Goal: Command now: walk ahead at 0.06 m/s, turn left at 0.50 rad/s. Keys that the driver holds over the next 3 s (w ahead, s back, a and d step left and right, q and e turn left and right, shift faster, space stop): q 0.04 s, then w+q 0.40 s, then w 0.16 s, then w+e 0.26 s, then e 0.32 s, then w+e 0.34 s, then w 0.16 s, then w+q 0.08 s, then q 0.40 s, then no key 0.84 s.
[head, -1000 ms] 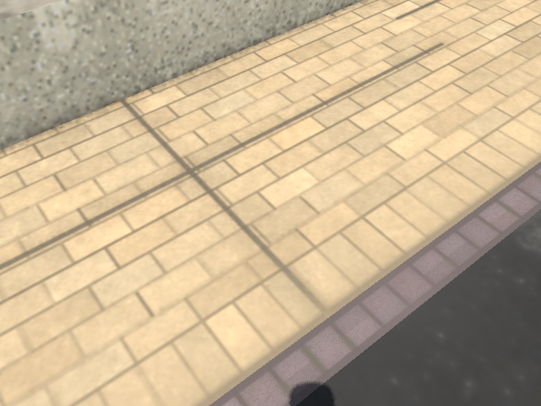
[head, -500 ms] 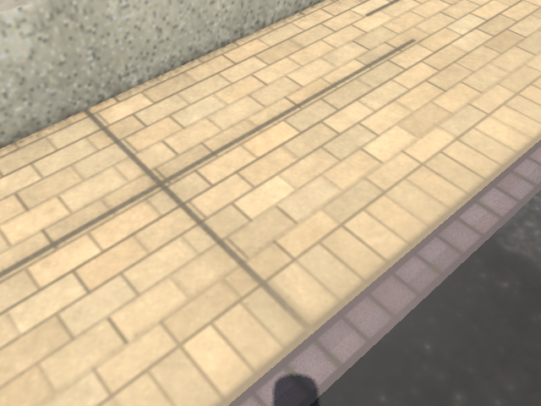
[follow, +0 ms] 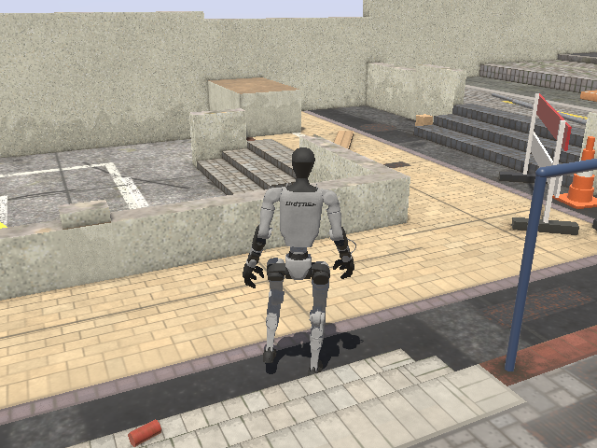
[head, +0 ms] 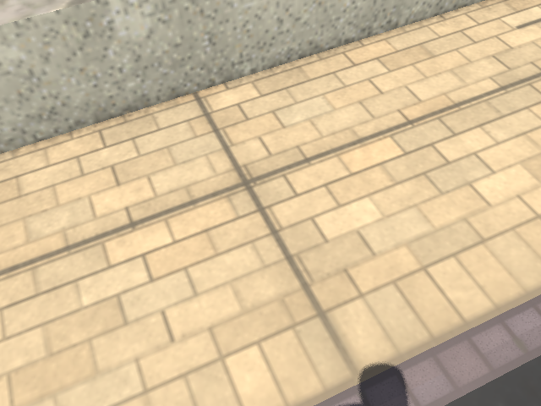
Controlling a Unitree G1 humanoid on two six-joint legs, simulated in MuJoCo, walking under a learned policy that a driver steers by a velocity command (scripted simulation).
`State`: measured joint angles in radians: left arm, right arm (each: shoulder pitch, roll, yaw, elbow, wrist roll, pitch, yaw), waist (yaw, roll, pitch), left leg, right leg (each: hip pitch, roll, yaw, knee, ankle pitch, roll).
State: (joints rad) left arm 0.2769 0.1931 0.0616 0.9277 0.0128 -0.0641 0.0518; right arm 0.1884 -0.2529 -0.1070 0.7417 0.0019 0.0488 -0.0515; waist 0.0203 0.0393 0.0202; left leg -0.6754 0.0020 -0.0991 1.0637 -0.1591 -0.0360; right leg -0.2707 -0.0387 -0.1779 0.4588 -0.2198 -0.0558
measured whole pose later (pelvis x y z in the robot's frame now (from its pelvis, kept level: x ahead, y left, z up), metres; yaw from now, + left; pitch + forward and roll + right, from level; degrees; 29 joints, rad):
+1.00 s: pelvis +0.42 +0.13 +0.00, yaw +12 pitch +2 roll +0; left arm 0.26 0.26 0.06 0.77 -0.01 -0.08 -0.03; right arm 0.15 -0.27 -0.05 0.67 -0.02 -0.09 -0.03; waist 0.03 0.02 0.06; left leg -0.62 0.06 -0.08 1.09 -0.31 -0.02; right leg -0.28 0.13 0.05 0.38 -0.12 -0.11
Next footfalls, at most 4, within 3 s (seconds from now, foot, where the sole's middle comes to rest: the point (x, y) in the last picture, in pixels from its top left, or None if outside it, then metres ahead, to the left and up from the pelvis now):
0.34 left None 0.12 0.17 -0.78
0.78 right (268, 395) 0.51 0.09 -0.78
1.26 left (193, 335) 0.66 0.29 -0.78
1.74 right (309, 297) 0.77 -0.02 -0.78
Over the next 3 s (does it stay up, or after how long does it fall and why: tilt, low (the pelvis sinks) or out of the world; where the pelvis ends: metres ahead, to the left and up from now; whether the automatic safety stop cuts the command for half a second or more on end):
stays up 0.91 0.04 -0.01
